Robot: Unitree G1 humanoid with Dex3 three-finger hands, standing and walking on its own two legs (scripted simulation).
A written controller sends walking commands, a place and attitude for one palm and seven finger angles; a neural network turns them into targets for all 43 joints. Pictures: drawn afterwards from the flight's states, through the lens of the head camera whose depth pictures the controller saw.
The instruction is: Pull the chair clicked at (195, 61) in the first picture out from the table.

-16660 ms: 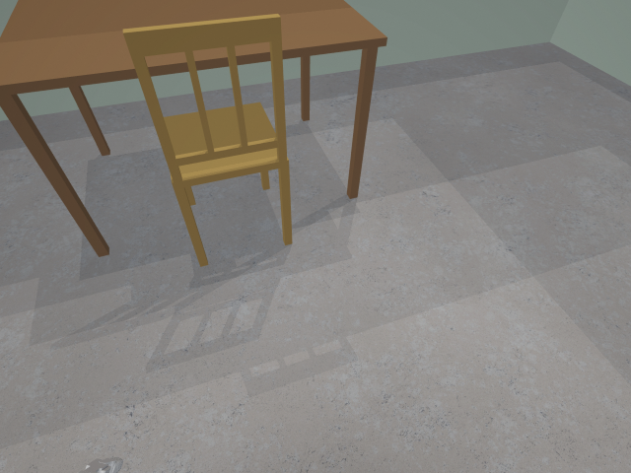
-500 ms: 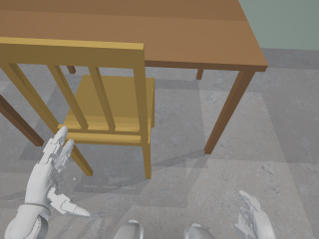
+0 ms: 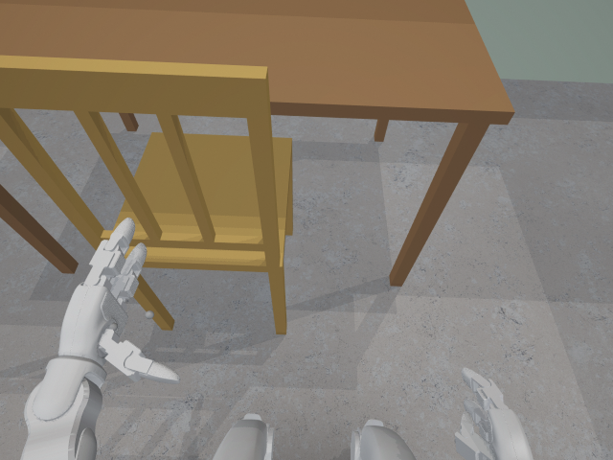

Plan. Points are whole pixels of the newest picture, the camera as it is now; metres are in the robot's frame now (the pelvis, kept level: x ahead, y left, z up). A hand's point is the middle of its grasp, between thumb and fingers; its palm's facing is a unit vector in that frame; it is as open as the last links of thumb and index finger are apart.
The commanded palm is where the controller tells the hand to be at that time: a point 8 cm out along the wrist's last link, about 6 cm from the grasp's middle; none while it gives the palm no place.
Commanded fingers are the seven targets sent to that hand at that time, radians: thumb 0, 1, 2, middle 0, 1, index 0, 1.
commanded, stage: aim the fingers beside a spindle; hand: left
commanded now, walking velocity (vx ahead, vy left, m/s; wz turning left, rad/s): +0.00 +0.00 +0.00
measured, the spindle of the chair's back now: (127, 184) +0.51 +0.32 +0.00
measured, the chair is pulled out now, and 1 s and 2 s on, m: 0.00 0.00 0.00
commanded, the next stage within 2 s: push the fingers through the gap in 1.62 s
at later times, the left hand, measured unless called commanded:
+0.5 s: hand (165, 288) +0.32 +0.20 +0.02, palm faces -0.02 -1.00 -0.03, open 16.9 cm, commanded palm +0.31 +0.26 +0.02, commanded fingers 0.00 -0.50 0.30 -0.06 -0.08 -0.06 -0.08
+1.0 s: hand (188, 264) +0.37 +0.19 +0.00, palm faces -0.02 -1.00 -0.04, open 16.9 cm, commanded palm +0.35 +0.24 +0.00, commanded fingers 0.00 -0.50 0.30 -0.06 -0.08 -0.06 -0.08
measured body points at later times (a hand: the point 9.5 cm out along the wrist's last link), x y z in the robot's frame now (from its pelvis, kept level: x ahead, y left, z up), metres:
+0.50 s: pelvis +0.00 +0.01 -0.01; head +0.09 +0.02 +0.43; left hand +0.32 +0.26 +0.03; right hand +0.16 -0.24 -0.10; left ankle +0.02 +0.12 -0.65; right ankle +0.03 -0.12 -0.65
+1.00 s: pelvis -0.01 +0.01 -0.03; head +0.11 +0.02 +0.41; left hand +0.36 +0.24 +0.01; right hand +0.13 -0.24 -0.13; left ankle +0.02 +0.12 -0.65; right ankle +0.03 -0.12 -0.65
